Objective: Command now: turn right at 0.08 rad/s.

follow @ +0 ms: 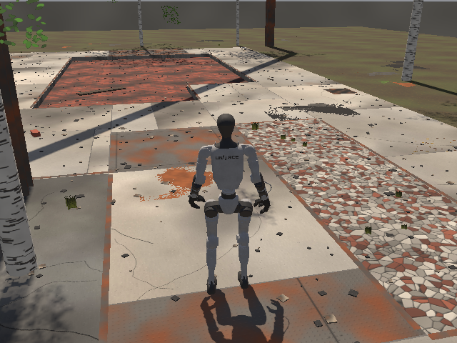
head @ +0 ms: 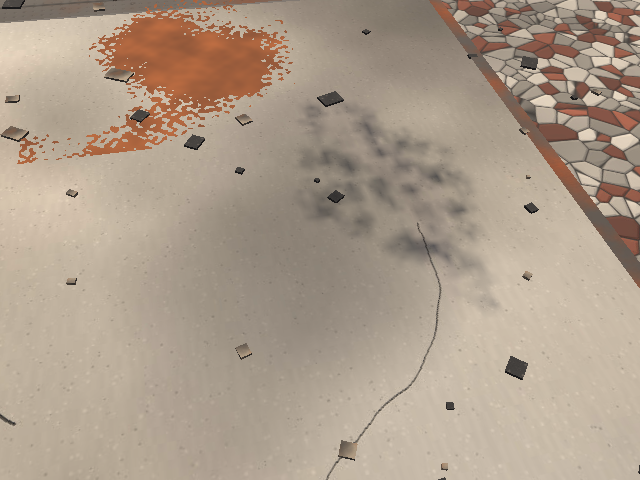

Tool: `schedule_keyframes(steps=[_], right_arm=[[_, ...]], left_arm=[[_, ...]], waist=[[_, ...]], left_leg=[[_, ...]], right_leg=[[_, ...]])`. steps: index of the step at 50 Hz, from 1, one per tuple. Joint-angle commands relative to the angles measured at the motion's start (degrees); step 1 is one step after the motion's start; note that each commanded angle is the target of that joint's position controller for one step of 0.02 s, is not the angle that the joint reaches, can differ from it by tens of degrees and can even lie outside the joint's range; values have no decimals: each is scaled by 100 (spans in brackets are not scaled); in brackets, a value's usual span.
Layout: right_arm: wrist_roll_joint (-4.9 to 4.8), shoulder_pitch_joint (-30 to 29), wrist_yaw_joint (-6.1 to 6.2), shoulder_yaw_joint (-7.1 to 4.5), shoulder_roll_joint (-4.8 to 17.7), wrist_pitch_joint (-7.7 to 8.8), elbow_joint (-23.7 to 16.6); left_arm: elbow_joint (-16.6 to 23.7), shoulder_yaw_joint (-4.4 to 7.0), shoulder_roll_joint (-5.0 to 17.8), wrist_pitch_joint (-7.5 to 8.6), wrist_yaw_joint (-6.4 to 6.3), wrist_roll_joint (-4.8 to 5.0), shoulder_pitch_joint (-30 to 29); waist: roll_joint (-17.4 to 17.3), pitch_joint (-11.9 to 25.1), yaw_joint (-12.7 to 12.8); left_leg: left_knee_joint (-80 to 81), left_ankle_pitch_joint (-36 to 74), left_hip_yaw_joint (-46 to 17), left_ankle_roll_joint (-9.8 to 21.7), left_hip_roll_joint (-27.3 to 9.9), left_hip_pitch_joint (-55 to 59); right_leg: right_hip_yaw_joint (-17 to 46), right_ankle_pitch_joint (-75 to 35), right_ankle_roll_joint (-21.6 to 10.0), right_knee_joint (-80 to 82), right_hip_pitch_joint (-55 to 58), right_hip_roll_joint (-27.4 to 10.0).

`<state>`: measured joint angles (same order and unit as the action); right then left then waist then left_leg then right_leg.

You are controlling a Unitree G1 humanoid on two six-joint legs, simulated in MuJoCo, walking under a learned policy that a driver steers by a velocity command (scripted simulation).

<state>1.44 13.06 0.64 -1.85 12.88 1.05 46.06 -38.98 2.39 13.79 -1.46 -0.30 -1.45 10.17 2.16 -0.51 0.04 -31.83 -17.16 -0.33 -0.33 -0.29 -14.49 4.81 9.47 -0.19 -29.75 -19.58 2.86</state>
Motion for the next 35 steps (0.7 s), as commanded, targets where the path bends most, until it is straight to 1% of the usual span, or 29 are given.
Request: schedule_keyframes(steps=[1, 3, 5, 7, 9, 15, 23, 28, 35], right_arm=[[-25, -253, 50, -134, 731, 111, -374], [-50, -168, 73, -132, 743, 104, -366], [-67, -97, 88, -129, 734, 104, -352], [-74, -61, 80, -119, 694, 100, -337], [-77, -61, 59, -104, 645, 95, -319], [-89, -91, 4, -76, 577, 88, -211], [-104, -54, 7, -60, 570, 102, 53], [-110, 1, 21, -53, 580, 111, 265], [-117, 93, 39, -41, 587, 114, 574]], left_arm=[[334, 186, 549, 71, -9, 30, -111], [272, 190, 520, 117, -16, 32, -130], [215, 187, 479, 158, -23, 32, -117], [160, 187, 457, 180, -33, 46, -76], [114, 191, 456, 182, -50, 58, -41], [-21, 199, 475, 148, -112, 78, 33], [-279, 207, 452, 97, -182, 96, 18], [-532, 217, 432, 75, -210, 106, -9], [-983, 223, 432, 68, -240, 116, -33]], waist=[[-778, -47, 82], [-475, -74, 10], [-261, 46, -39], [-132, 175, -63], [-76, 251, -68], [-112, 279, -42], [-212, 169, -21], [-216, 91, -21], [-212, -3, -28]], left_leg=[[1173, -597, -702, 271, -588, -619], [976, -371, -583, 265, -495, -426], [803, -5, -500, 280, -439, -247], [677, 271, -424, 279, -382, -128], [604, 441, -362, 268, -334, -72], [564, 687, -274, 232, -259, -54], [701, 681, -255, 211, -235, -94], [828, 624, -259, 219, -231, -91], [1010, 581, -267, 252, -225, -30]], right_leg=[[256, 206, -140, 189, 601, -280], [311, 134, -160, 249, 453, -309], [355, -156, -139, 249, 468, -342], [382, -439, -139, 209, 547, -368], [406, -623, -153, 170, 626, -391], [451, -926, -184, 98, 809, -437], [428, -1022, -152, 115, 987, -429], [396, -1016, -112, 181, 1074, -413], [335, -953, -53, 305, 1138, -389]])
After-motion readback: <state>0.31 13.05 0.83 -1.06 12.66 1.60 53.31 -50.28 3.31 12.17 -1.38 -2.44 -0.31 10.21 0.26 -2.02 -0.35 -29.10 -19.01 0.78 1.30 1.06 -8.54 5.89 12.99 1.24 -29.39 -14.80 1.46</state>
